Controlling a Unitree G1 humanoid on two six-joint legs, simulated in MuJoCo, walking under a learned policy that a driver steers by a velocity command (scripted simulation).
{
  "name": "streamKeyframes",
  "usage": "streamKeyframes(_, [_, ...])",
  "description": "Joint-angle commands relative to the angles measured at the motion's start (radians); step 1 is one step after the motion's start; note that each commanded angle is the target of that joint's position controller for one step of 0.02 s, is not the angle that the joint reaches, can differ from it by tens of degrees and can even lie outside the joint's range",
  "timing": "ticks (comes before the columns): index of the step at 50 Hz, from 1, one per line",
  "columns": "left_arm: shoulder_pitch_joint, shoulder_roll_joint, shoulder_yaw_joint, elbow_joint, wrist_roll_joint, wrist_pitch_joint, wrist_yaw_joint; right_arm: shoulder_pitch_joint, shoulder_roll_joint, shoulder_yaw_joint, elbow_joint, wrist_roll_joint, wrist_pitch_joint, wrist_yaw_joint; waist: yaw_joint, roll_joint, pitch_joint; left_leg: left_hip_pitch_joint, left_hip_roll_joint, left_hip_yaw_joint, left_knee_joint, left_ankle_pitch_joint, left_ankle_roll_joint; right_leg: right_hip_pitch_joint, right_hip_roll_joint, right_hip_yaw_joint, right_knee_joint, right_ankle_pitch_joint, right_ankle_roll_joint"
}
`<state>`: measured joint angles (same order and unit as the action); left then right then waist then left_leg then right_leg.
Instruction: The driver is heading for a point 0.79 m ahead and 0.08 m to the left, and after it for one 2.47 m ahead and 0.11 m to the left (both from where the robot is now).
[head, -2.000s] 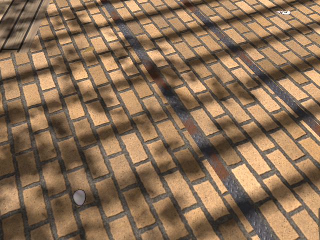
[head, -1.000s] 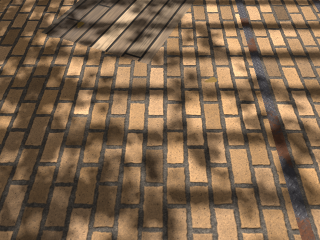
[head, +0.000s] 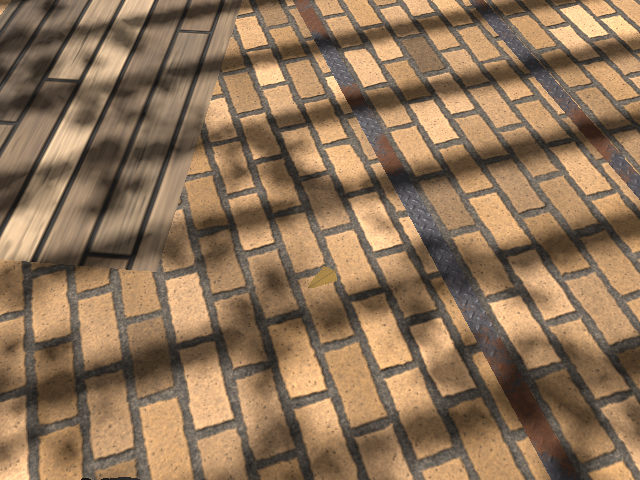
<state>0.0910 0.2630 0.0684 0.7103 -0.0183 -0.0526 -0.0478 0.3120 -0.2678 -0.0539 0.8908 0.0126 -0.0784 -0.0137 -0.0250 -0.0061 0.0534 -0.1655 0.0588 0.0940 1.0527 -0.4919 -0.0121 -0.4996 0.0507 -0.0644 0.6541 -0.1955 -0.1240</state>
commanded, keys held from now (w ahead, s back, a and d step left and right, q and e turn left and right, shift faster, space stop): w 0.22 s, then w+q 0.44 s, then w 0.34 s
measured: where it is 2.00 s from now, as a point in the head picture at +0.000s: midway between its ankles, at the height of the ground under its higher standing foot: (273, 217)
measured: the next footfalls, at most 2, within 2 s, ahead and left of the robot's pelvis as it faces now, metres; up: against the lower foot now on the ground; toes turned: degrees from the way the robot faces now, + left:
left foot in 0.48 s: +0.46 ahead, +0.13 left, +0.00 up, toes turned +2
right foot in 1.00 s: +0.76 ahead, -0.03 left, +0.00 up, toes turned +12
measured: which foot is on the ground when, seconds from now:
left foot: up 0.00-0.46, down 0.48-1.00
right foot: down 0.00-0.48, up 0.50-0.98, down 1.00-1.00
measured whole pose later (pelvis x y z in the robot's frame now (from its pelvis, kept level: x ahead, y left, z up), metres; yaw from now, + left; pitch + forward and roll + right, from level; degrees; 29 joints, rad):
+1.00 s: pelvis +0.58 +0.04 +0.01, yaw +11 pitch +3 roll +1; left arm 0.05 0.26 0.03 0.68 0.00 -0.12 -0.03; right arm 0.39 -0.29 -0.06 0.79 0.01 -0.05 0.00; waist -0.08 -0.02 -0.01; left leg -0.02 -0.09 -0.15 0.40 -0.42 0.06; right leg -0.47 0.00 0.01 0.46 -0.03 -0.04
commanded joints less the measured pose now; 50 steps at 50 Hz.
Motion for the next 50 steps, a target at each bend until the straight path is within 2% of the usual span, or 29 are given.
streamKeyframes(1, [0.263, 0.151, 0.047, 0.007, 0.005, -0.016, 0.015, -0.088, -0.130, -0.015, -0.146, 0.040, -0.083, 0.021, 0.116, -0.039, -0.234, -0.648, 0.012, -0.180, 0.318, 0.077, 0.045, 0.715, -0.345, 0.610, -0.355, 0.062, -0.234])
streamKeyframes(2, [0.178, 0.113, 0.034, -0.009, 0.003, -0.019, 0.014, -0.093, -0.125, -0.018, -0.131, 0.018, -0.078, 0.011, 0.067, 0.026, -0.157, -0.584, 0.057, -0.166, 0.233, 0.134, 0.040, 0.549, -0.301, 0.490, -0.364, 0.169, -0.195])
streamKeyframes(3, [0.128, 0.078, 0.021, -0.022, 0.012, -0.023, 0.015, -0.076, -0.132, -0.027, -0.122, 0.002, -0.064, 0.007, 0.033, 0.012, -0.130, -0.509, 0.084, -0.169, 0.173, 0.170, 0.034, 0.442, -0.264, 0.412, -0.386, 0.245, -0.176])
streamKeyframes(4, [0.115, 0.074, 0.018, -0.026, 0.019, -0.025, 0.016, -0.051, -0.126, -0.029, -0.117, -0.003, -0.047, 0.009, 0.010, -0.006, -0.121, -0.453, 0.095, -0.168, 0.143, 0.193, 0.027, 0.375, -0.245, 0.378, -0.413, 0.276, -0.169])
streamKeyframes(6, [0.133, 0.100, 0.024, -0.010, 0.014, -0.037, 0.019, -0.039, -0.097, -0.026, -0.117, -0.014, -0.025, 0.006, -0.003, -0.012, -0.104, -0.432, 0.096, -0.147, 0.075, 0.234, 0.002, 0.312, -0.229, 0.313, -0.447, 0.373, -0.174])
streamKeyframes(8, [0.167, 0.124, 0.029, 0.010, 0.013, -0.042, 0.030, -0.099, -0.082, -0.021, -0.142, -0.021, -0.015, 0.001, 0.010, -0.021, -0.073, -0.480, 0.095, -0.135, -0.024, 0.325, -0.021, 0.301, -0.213, 0.256, -0.468, 0.432, -0.164])
streamKeyframes(11, [0.209, 0.127, 0.026, 0.030, 0.009, -0.035, 0.043, -0.196, -0.066, -0.014, -0.168, -0.018, -0.019, 0.006, 0.049, -0.041, -0.055, -0.497, 0.074, -0.121, -0.236, 0.510, -0.022, 0.329, -0.176, 0.194, -0.470, 0.411, -0.116])
streamKeyframes(13, [0.227, 0.135, 0.025, 0.041, 0.009, -0.034, 0.046, -0.245, -0.051, -0.005, -0.173, -0.007, -0.024, 0.017, 0.076, -0.056, -0.045, -0.477, 0.054, -0.103, -0.366, 0.617, -0.009, 0.358, -0.175, 0.161, -0.478, 0.336, -0.091])
streamKeyframes(16, [0.266, 0.144, 0.025, 0.071, 0.012, -0.036, 0.045, -0.316, -0.054, 0.000, -0.195, 0.007, -0.027, 0.034, 0.113, -0.059, -0.012, -0.500, 0.038, -0.097, -0.449, 0.647, 0.017, 0.441, -0.225, 0.162, -0.483, 0.263, -0.086])
streamKeyframes(19, [0.282, 0.152, 0.029, 0.099, 0.013, -0.026, 0.050, -0.355, -0.064, 0.001, -0.226, 0.011, -0.032, 0.058, 0.114, -0.054, 0.009, -0.571, 0.021, -0.105, -0.489, 0.539, 0.061, 0.579, -0.284, 0.150, -0.436, 0.342, -0.072])
streamKeyframes(21, [0.255, 0.166, 0.034, 0.099, 0.013, -0.017, 0.058, -0.326, -0.078, -0.003, -0.233, 0.011, -0.033, 0.072, 0.083, -0.066, -0.014, -0.520, -0.010, -0.089, -0.503, 0.447, 0.095, 0.622, -0.297, 0.117, -0.371, 0.524, -0.046])
streamKeyframes(22, [0.236, 0.178, 0.037, 0.094, 0.015, -0.013, 0.062, -0.277, -0.097, -0.012, -0.225, 0.008, -0.030, 0.073, 0.055, -0.082, -0.056, -0.435, -0.043, -0.061, -0.498, 0.407, 0.113, 0.628, -0.290, 0.097, -0.308, 0.697, -0.031])
streamKeyframes(23, [0.214, 0.187, 0.038, 0.088, 0.015, -0.006, 0.066, -0.184, -0.123, -0.028, -0.204, 0.004, -0.026, 0.070, 0.001, -0.086, -0.119, -0.299, -0.085, -0.028, -0.507, 0.396, 0.135, 0.617, -0.268, 0.066, -0.185, 0.861, -0.012])
streamKeyframes(24, [0.200, 0.180, 0.032, 0.078, 0.017, 0.000, 0.072, -0.039, -0.165, -0.051, -0.167, 0.001, -0.022, 0.064, -0.070, -0.058, -0.198, -0.086, -0.107, -0.034, -0.536, 0.445, 0.165, 0.538, -0.222, 0.021, 0.016, 0.881, 0.019])
streamKeyframes(25, [0.247, 0.139, 0.013, 0.050, 0.040, -0.009, 0.078, 0.105, -0.255, -0.076, -0.152, -0.004, -0.016, 0.053, -0.094, 0.092, -0.319, 0.241, 0.088, -0.314, -0.514, 0.502, 0.255, 0.264, -0.157, -0.018, 0.355, 0.535, 0.066])
streamKeyframes(26, [0.350, 0.027, -0.024, 0.044, 0.045, -0.037, 0.054, 0.128, -0.274, -0.075, -0.143, 0.004, -0.020, 0.060, -0.024, 0.302, -0.418, 0.540, 0.268, -0.827, -0.653, 0.280, 0.416, -0.130, 0.039, 0.078, 0.638, -0.332, 0.117])
streamKeyframes(27, [0.260, 0.121, -0.008, 0.042, 0.012, -0.066, 0.039, 0.140, -0.185, -0.055, -0.145, 0.011, -0.016, 0.056, -0.082, 0.197, -0.390, 0.548, 0.249, -0.857, -0.733, 0.130, 0.373, -0.247, -0.011, 0.198, 0.716, -0.339, 0.096])
streamKeyframes(28, [0.156, 0.150, -0.002, 0.001, -0.014, -0.084, 0.031, 0.069, -0.163, -0.049, -0.164, 0.005, -0.013, 0.049, -0.080, 0.130, -0.242, 0.416, 0.224, -0.730, -0.754, 0.168, 0.333, -0.303, -0.055, 0.185, 0.695, -0.246, 0.082])
streamKeyframes(29, [0.108, 0.143, -0.005, -0.010, -0.002, -0.093, 0.035, 0.008, -0.154, -0.044, -0.185, 0.000, -0.010, 0.047, -0.051, 0.018, -0.165, 0.267, 0.191, -0.637, -0.770, 0.267, 0.316, -0.274, -0.093, 0.171, 0.628, -0.180, 0.081])
streamKeyframes(30, [0.100, 0.144, 0.002, -0.015, 0.019, -0.092, 0.041, -0.037, -0.139, -0.039, -0.202, -0.006, -0.008, 0.045, -0.014, -0.014, -0.121, 0.146, 0.164, -0.573, -0.788, 0.379, 0.310, -0.218, -0.120, 0.166, 0.549, -0.139, 0.091])
streamKeyframes(31, [0.117, 0.142, 0.007, -0.020, 0.029, -0.083, 0.044, -0.061, -0.126, -0.033, -0.215, -0.014, -0.007, 0.043, 0.019, 0.008, -0.115, 0.075, 0.137, -0.534, -0.809, 0.450, 0.308, -0.157, -0.138, 0.170, 0.508, -0.121, 0.101])
streamKeyframes(34, [0.147, 0.110, 0.004, -0.024, 0.035, -0.053, 0.054, -0.065, -0.133, -0.035, -0.223, -0.006, -0.009, 0.032, 0.047, 0.050, -0.097, -0.034, 0.101, -0.430, -0.843, 0.568, 0.314, -0.122, -0.147, 0.137, 0.385, -0.081, 0.148])
streamKeyframes(37, [0.056, 0.078, -0.008, -0.047, 0.036, -0.044, 0.058, -0.020, -0.148, -0.038, -0.202, -0.002, -0.008, 0.016, 0.012, 0.061, -0.073, -0.074, 0.061, -0.334, -0.855, 0.616, 0.278, -0.116, -0.141, 0.114, 0.187, 0.117, 0.176])
streamKeyframes(40, [-0.044, 0.056, -0.017, -0.066, 0.029, -0.053, 0.049, 0.031, -0.151, -0.036, -0.177, 0.005, -0.003, 0.011, -0.039, 0.078, -0.065, -0.072, 0.033, -0.290, -0.842, 0.543, 0.233, -0.050, -0.108, 0.097, -0.008, 0.304, 0.170])
streamKeyframes(42, [-0.099, 0.063, -0.016, -0.082, 0.019, -0.059, 0.040, 0.064, -0.157, -0.035, -0.161, 0.005, -0.001, 0.012, -0.064, 0.086, -0.048, -0.033, 0.059, -0.318, -0.832, 0.494, 0.231, -0.047, -0.096, 0.097, -0.067, 0.336, 0.161])
streamKeyframes(45, [-0.159, 0.082, -0.012, -0.112, 0.016, -0.072, 0.025, 0.099, -0.161, -0.036, -0.143, 0.005, 0.009, 0.010, -0.080, 0.084, -0.029, 0.102, 0.115, -0.377, -0.772, 0.525, 0.229, -0.110, -0.087, 0.104, -0.133, 0.247, 0.128])
streamKeyframes(48, [-0.109, 0.105, -0.002, -0.111, 0.015, -0.082, 0.017, 0.089, -0.175, -0.042, -0.137, 0.003, 0.024, 0.004, -0.040, 0.111, -0.042, 0.178, 0.143, -0.405, -0.699, 0.675, 0.205, -0.043, -0.065, 0.084, -0.182, 0.128, 0.084])
streamKeyframes(49, [-0.025, 0.124, 0.010, -0.089, 0.016, -0.085, 0.020, 0.066, -0.174, -0.040, -0.142, 0.003, 0.028, 0.003, 0.011, 0.113, -0.085, 0.170, 0.112, -0.378, -0.619, 0.826, 0.187, 0.085, -0.040, 0.058, -0.221, 0.139, 0.059])
streamKeyframes(50, [0.115, 0.164, 0.028, -0.056, 0.024, -0.086, 0.026, 0.047, -0.150, -0.029, -0.154, -0.003, 0.027, 0.004, 0.078, 0.098, -0.194, 0.101, 0.061, -0.333, -0.456, 0.886, 0.158, 0.314, -0.084, 0.094, -0.198, 0.193, 0.013])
